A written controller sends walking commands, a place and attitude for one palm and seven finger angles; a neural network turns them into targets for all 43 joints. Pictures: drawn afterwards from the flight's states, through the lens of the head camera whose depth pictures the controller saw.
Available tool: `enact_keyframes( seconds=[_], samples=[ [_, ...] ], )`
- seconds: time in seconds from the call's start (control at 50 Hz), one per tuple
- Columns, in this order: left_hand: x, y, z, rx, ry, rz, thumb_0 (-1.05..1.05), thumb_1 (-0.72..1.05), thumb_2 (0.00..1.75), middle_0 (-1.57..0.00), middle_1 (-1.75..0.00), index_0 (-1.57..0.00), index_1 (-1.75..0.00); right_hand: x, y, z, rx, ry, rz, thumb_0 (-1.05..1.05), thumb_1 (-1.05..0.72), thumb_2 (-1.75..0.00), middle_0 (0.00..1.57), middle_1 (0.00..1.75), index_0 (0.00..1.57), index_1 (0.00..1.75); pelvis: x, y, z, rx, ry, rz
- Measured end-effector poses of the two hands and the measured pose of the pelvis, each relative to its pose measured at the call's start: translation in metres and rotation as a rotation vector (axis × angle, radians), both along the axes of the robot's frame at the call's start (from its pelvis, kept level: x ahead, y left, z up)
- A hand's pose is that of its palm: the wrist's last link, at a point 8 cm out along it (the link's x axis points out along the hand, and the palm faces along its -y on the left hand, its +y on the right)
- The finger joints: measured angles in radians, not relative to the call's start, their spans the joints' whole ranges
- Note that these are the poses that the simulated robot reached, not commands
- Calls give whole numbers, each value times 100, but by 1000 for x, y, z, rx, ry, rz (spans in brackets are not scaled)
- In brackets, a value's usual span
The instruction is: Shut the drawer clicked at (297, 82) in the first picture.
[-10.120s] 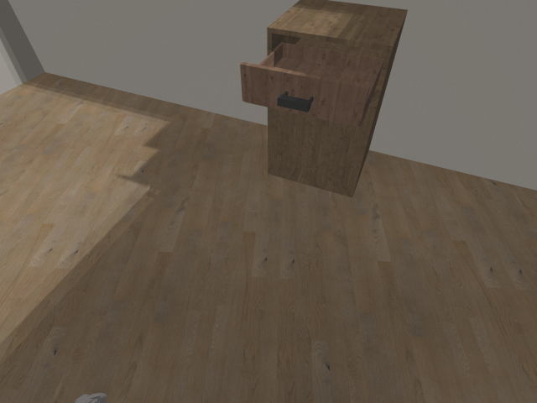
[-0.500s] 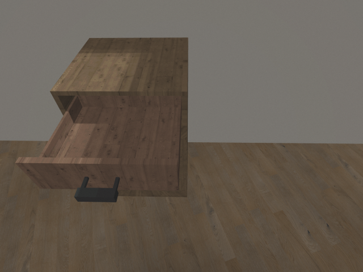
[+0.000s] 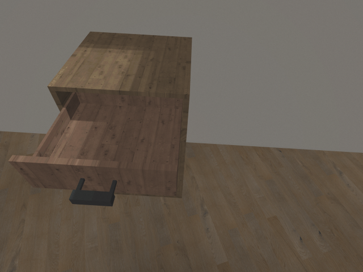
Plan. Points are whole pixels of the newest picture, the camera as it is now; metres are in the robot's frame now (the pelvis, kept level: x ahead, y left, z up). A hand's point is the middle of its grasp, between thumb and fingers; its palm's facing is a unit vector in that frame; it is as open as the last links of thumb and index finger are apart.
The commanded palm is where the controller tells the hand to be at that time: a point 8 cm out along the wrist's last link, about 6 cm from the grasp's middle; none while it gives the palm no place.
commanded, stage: come to a stop and stand still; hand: left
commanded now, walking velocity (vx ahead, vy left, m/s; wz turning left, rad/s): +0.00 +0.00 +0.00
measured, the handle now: (95, 190) +0.33 +0.26 -0.08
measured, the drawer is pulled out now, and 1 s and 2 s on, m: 0.30 0.30 0.30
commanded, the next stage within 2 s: look again from close up in 0.24 s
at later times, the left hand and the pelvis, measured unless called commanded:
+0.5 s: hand out of the picture -0.01 +0.17 -0.17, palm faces +0.03 -0.98 -0.19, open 7.3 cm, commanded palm none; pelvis +0.01 +0.00 +0.00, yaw +0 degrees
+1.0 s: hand out of the picture +0.02 +0.18 -0.15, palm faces +0.14 -0.96 -0.23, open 7.2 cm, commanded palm +0.10 +0.21 -0.07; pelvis +0.00 +0.00 +0.00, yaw +0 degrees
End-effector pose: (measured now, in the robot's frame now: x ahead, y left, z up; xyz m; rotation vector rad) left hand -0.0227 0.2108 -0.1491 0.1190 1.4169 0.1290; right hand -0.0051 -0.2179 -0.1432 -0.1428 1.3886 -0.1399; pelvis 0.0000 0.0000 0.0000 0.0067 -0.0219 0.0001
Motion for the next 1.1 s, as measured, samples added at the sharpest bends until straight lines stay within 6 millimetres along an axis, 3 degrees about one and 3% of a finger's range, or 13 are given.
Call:
enact_keyframes(
  seconds=[0.24, 0.52, 0.94, 1.0, 1.04, 1.1],
  samples=[
    [8, 4, 3, 9, -5, 7, 1, 91, 90, -20, -30, -20, -30, 19, -2, 1, -13, -28, 12, 1, -92, -90, 20, 30, 20, 30, 7, 3, 2, 3, 1, 0],
    [6, 8, 6, 26, 10, 10, 1, 91, 90, -20, -30, -20, -30, 8, 4, -1, 8, 8, 2, 1, -91, -90, 20, 30, 20, 30, 10, 3, 3, 6, -2, -1],
    [-8, -6, 5, 11, 27, 17, 1, 91, 90, -20, -30, -20, -30, -4, 4, -2, 21, 27, -2, 0, -91, -90, 20, 30, 20, 30, 5, -2, 2, -1, 3, 2],
    [31, 13, 33, 94, -229, 74, 5, 96, 90, -21, -31, -21, -31, 11, -8, 3, -27, -128, 2, 2, -92, -90, 21, 30, 20, 30, 0, -1, -1, 2, 4, -6],
    [66, 30, 64, 165, -446, 93, 7, 99, 90, -22, -32, -23, -32, 29, -18, 7, -50, -264, -6, 2, -92, -90, 21, 30, 20, 30, -3, 0, -3, 5, 11, 9],
    [125, 32, 115, 176, -794, 56, 6, 99, 90, -25, -35, -25, -35, 65, -31, 14, -83, -462, 14, 2, -92, -90, 21, 30, 20, 30, -11, 1, -8, 3, 28, 32]
  ],
)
